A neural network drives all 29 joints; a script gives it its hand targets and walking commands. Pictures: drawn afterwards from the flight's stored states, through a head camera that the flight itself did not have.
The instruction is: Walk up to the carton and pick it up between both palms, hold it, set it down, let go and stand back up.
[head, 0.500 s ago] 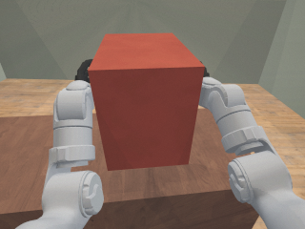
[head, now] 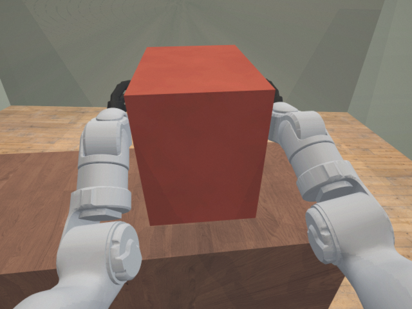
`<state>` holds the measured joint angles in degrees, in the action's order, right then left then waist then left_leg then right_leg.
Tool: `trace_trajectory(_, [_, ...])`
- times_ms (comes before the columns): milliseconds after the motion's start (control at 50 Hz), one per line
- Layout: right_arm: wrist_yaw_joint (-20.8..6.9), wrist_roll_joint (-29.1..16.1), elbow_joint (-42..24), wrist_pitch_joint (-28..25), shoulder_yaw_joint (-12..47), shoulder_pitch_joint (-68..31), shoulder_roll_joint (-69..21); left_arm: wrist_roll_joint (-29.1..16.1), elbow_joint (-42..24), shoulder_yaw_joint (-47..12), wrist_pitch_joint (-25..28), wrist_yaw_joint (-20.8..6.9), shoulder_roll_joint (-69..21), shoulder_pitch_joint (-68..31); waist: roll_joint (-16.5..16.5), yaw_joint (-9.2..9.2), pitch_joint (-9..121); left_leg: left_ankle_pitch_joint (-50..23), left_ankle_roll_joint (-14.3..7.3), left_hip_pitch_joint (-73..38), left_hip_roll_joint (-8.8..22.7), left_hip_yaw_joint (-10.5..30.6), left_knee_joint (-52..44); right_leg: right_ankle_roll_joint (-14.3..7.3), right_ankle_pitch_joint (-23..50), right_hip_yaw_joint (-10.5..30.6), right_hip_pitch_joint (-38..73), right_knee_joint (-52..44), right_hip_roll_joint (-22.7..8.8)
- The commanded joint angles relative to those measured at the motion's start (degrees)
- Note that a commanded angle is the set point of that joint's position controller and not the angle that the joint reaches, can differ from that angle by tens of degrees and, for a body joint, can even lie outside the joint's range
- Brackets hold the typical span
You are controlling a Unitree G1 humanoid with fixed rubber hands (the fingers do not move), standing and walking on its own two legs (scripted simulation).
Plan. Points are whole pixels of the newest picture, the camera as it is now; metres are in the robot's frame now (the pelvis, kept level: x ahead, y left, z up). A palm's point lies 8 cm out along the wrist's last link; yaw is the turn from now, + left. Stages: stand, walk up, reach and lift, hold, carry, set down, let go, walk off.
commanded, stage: hold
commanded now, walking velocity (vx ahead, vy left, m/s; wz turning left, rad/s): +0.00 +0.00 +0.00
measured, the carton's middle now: (196, 125) +0.40 +0.00 +0.27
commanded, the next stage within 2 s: none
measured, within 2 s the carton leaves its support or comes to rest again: neither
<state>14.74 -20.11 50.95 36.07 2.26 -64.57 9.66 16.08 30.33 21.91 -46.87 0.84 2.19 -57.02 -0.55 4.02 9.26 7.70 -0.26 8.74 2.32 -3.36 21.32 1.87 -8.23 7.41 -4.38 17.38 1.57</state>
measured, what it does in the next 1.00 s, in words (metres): stands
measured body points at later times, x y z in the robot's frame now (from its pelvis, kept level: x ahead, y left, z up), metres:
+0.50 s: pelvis +0.04 +0.00 +0.00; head -0.04 +0.02 +0.44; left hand +0.43 +0.15 +0.30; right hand +0.43 -0.14 +0.30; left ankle +0.05 +0.11 -0.75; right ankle +0.02 -0.15 -0.75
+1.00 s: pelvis +0.00 +0.00 +0.00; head -0.11 +0.02 +0.43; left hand +0.38 +0.15 +0.31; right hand +0.37 -0.13 +0.31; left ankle +0.05 +0.11 -0.75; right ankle +0.02 -0.15 -0.75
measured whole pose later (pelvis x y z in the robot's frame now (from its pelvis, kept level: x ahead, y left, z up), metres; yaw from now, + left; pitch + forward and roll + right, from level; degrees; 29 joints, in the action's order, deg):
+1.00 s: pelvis +0.00 +0.00 +0.00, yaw +0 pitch -7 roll -1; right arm 16.5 -22.8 46.8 39.6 2.4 -63.3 10.0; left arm 16.0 26.8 21.5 -50.4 0.0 2.2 -56.3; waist -0.6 4.0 9.6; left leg 9.1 -0.2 7.0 2.4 -3.3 22.4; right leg 1.9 -9.0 7.4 -2.0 17.3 1.6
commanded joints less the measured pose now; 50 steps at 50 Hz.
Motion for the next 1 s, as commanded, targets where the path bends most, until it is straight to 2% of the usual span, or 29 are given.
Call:
trace_trajectory(0, [-9.7, -6.8, -16.2, -5.0, 5.0, -53.6, -39.0, -10.7, 1.4, -15.3, 5.5, -7.7, -30.5, -50.9, -0.6, -1.92, 16.6, 7.3, -0.5, -2.6, -2.1, 3.2, -5.6, -0.7, -6.7, -6.5, -1.8, -4.9, 4.1])
trace_trajectory(40, [-9.1, -8.4, -21.2, -5.4, 7.6, -56.4, -41.5, -11.9, -2.2, -17.4, 6.0, -7.1, -31.9, -53.4, -1.6, -3.03, 21.3, 5.0, -0.8, -4.0, -2.7, 3.2, -4.8, -0.3, -6.0, -6.7, -0.7, -4.8, 4.2])
trace_trajectory(80, [-8.2, -9.3, -19.9, -4.7, 8.8, -50.1, -40.7, -10.8, -4.3, -17.0, 5.3, -6.7, -30.6, -49.4, 1.1, -2.56, 19.0, -1.0, 0.2, -5.9, -3.6, 2.4, -2.9, -0.4, -1.8, -7.1, -1.1, -4.9, 4.0])
trace_trajectory(100, [-7.8, -9.7, -21.1, -4.6, 9.7, -53.0, -40.4, -9.8, -0.3, -14.4, 4.6, -7.1, -29.8, -47.0, -2.1, -3.67, 15.5, 1.2, -0.9, -5.9, -3.8, 2.6, -3.4, 0.1, -5.3, -7.1, -2.4, -6.1, 3.7])
trace_trajectory(180, [-6.9, -10.7, -22.9, -3.8, 9.8, -48.7, -38.4, -12.9, -6.4, -21.3, 4.4, -6.4, -32.3, -47.1, 1.3, 0.18, 20.2, -6.1, 1.8, -8.7, -2.9, 2.8, -2.0, -1.0, 2.8, -7.2, -0.5, -4.4, 5.0])
trace_trajectory(200, [-6.2, -12.5, -25.6, -3.9, 12.2, -47.5, -40.3, -14.0, -12.4, -23.4, 4.2, -6.4, -33.3, -47.7, 2.1, -0.02, 25.2, -12.0, 2.2, -11.0, -3.4, 2.6, -0.3, -0.2, 8.4, -7.1, 2.6, -3.3, 5.1])
trace_trajectory(240, [-5.5, -14.2, -24.0, -2.4, 12.6, -45.7, -39.7, -13.4, -12.6, -22.7, 3.4, -6.3, -32.4, -47.2, 3.3, -0.49, 24.0, -13.8, 2.6, -12.2, -4.0, 2.6, 0.5, 0.5, 9.6, -7.1, 2.2, -3.8, 5.2])
trace_trajectory(260, [-5.2, -14.6, -27.0, -2.3, 13.0, -46.0, -39.6, -13.2, -13.6, -23.8, 3.1, -6.4, -33.6, -47.1, 2.6, 0.82, 24.5, -15.0, 2.9, -13.1, -3.6, 3.5, 0.6, 0.2, 11.0, -7.3, 3.3, -2.9, 5.3])
trace_trajectory(280, [-5.0, -16.1, -30.0, -2.1, 14.0, -46.7, -39.2, -14.2, -13.7, -24.1, 2.7, -6.6, -34.1, -46.1, 1.9, -0.22, 24.2, -18.5, 3.2, -13.7, -3.7, 3.3, 1.0, 0.7, 13.2, -7.2, 4.1, -3.0, 5.5])
trace_trajectory(320, [-3.4, -18.4, -42.6, -2.5, 17.4, -48.7, -40.3, -16.8, -18.5, -28.2, 2.4, -6.7, -35.2, -40.8, 1.3, 0.81, 34.1, -26.6, 3.4, -17.6, -4.9, 2.6, 4.5, 2.3, 27.3, -7.1, 8.3, -1.8, 5.7])
trace_trajectory(400, [-1.9, -20.9, -45.3, 0.0, 20.2, -42.3, -39.9, -17.7, -26.7, -31.6, 0.5, -6.3, -35.0, -39.2, 4.9, 2.18, 33.5, -33.5, 5.2, -18.4, -4.3, 4.2, 6.0, 2.3, 35.0, -7.4, 8.8, 1.2, 6.3])
trace_trajectory(440, [-1.2, -20.9, -42.0, 1.9, 19.5, -38.7, -38.7, -13.9, -26.8, -26.7, -1.2, -7.2, -31.1, -36.6, 4.2, 1.16, 27.9, -33.5, 4.4, -17.4, -4.8, 3.9, 5.5, 2.6, 34.4, -6.8, 9.4, 0.8, 6.0])
trace_trajectory(480, [-1.1, -19.0, -37.9, 2.9, 16.4, -38.1, -34.5, -12.1, -21.5, -26.3, -3.2, -8.3, -32.1, -33.0, 4.3, 3.69, 24.0, -28.3, 5.3, -16.9, -4.1, 4.1, 3.9, 1.8, 28.2, -7.2, 8.5, -0.7, 5.7])
trace_trajectory(500, [-1.1, -19.0, -35.4, 3.3, 17.6, -35.0, -35.7, -9.5, -21.8, -23.4, -3.7, -8.8, -29.2, -31.2, 4.0, 1.35, 23.5, -28.8, 5.2, -16.9, -4.8, 3.1, 3.3, 2.4, 29.5, -7.6, 11.0, -0.6, 5.7])
trace_trajectory(520, [-1.1, -18.7, -33.9, 4.4, 16.2, -34.2, -33.3, -9.5, -20.2, -22.6, -4.5, -9.6, -29.1, -29.2, 2.8, 2.83, 20.8, -25.9, 4.8, -15.8, -4.2, 3.4, 2.6, 2.0, 30.3, -6.8, 9.9, -1.0, 5.1])
trace_trajectory(540, [-1.6, -19.5, -36.5, 4.0, 16.5, -37.0, -34.3, -10.2, -24.5, -24.0, -4.0, -10.0, -30.4, -34.8, 3.1, 2.33, 25.3, -27.9, 5.5, -16.5, -4.4, 3.3, 3.0, 1.9, 28.1, -7.3, 10.7, 0.0, 6.0])
trace_trajectory(560, [-1.5, -19.3, -38.4, 4.0, 16.0, -38.6, -34.2, -9.5, -22.6, -23.2, -4.5, -10.0, -30.7, -32.7, 3.0, 1.19, 22.9, -26.5, 5.0, -15.2, -4.6, 3.3, 2.6, 1.7, 27.8, -7.1, 10.9, -0.3, 5.6])
trace_trajectory(600, [-1.9, -19.5, -39.6, 3.7, 16.3, -42.7, -34.4, -12.6, -22.0, -26.0, -4.1, -9.7, -32.9, -34.3, 2.4, 2.46, 24.0, -28.5, 5.1, -16.0, -4.1, 4.3, 3.1, 1.7, 28.5, -7.0, 9.5, -0.6, 5.7])
trace_trajectory(620, [-1.9, -18.5, -37.4, 3.8, 16.0, -41.3, -35.7, -11.1, -19.8, -23.8, -4.2, -9.8, -31.3, -34.6, 1.2, 1.80, 21.7, -26.4, 4.5, -14.8, -4.6, 4.0, 2.9, 1.8, 28.2, -7.1, 10.4, -0.7, 5.8])
trace_trajectory(640, [-2.0, -18.7, -40.8, 3.4, 15.8, -44.7, -36.2, -12.5, -22.0, -24.9, -3.3, -9.6, -32.5, -37.5, 2.6, 1.86, 24.3, -26.0, 4.6, -16.3, -4.5, 3.5, 3.2, 1.9, 27.7, -7.0, 8.5, -1.1, 5.3])
trace_trajectory(660, [-2.0, -17.9, -37.0, 3.9, 14.5, -42.1, -35.6, -12.7, -22.9, -25.7, -3.3, -9.8, -32.3, -40.2, 4.2, 3.39, 23.4, -23.7, 5.1, -15.3, -4.2, 4.2, 2.4, 1.6, 24.7, -7.3, 7.9, -1.1, 5.6])
trace_trajectory(740, [-3.7, -15.6, -31.2, 2.8, 12.0, -44.9, -35.9, -11.3, -15.1, -22.9, -2.8, -9.1, -33.0, -39.7, 1.7, 1.49, 18.2, -16.8, 4.0, -11.9, -3.8, 4.3, 0.3, 0.3, 14.1, -6.9, 4.7, -2.9, 5.6])
trace_trajectory(760, [-4.1, -15.8, -29.3, 2.8, 12.3, -45.0, -35.8, -10.2, -11.5, -20.8, -2.7, -9.3, -32.8, -39.2, 2.5, -0.22, 16.1, -15.6, 3.6, -11.4, -4.0, 3.9, -0.3, 0.0, 12.1, -6.8, 4.0, -3.3, 5.2])
trace_trajectory(780, [-4.6, -14.3, -29.8, 2.2, 10.9, -47.0, -36.1, -11.0, -11.2, -21.4, -2.0, -9.3, -33.8, -41.4, 1.8, 1.02, 16.3, -11.8, 3.4, -10.6, -3.6, 4.3, -1.1, -0.4, 9.0, -6.6, 3.3, -3.6, 5.2])
trace_trajectory(820, [-5.7, -11.2, -22.1, 1.7, 7.6, -47.2, -36.0, -10.0, -7.8, -19.9, -1.5, -9.7, -32.2, -45.3, 3.4, 0.91, 11.3, -0.5, 2.9, -5.8, -2.9, 3.9, -4.1, -0.7, -0.9, -7.0, -0.1, -4.5, 4.4])
trace_trajectory(880, [-7.7, -9.3, -18.0, 0.5, 6.1, -49.8, -35.0, -10.0, -4.1, -18.2, 0.2, -9.6, -32.4, -48.4, 3.3, 0.11, 11.2, 9.0, 1.7, 0.2, -1.3, 4.7, -7.9, -1.5, -6.5, -7.1, 0.7, -3.4, 5.0])
trace_trajectory(900, [-8.2, -7.4, -17.1, 0.1, 4.5, -51.0, -33.7, -8.0, 3.3, -14.7, -0.3, -9.9, -30.7, -43.6, 1.9, -0.91, 7.0, 12.4, 1.0, 1.3, -1.4, 4.3, -8.3, -1.6, -9.2, -6.7, -0.9, -4.4, 4.8])
trace_trajectory(960, [-10.2, -5.7, -10.1, -0.6, 1.3, -52.2, -33.3, -7.0, 2.2, -13.9, 1.7, -10.8, -30.8, -52.1, 3.7, -1.56, 5.7, 23.2, 0.8, 7.7, 0.9, 6.7, -13.1, -1.6, -12.1, -7.1, 0.2, -1.5, 5.8])
trace_trajectory(980, [-10.6, -4.2, -9.4, -1.0, 0.1, -50.6, -33.0, -7.4, 5.6, -14.2, 1.7, -10.7, -31.2, -49.6, 5.0, -0.26, 5.3, 24.8, 0.5, 9.1, 0.7, 6.3, -12.4, -2.0, -11.5, -6.7, 1.5, -1.6, 4.9])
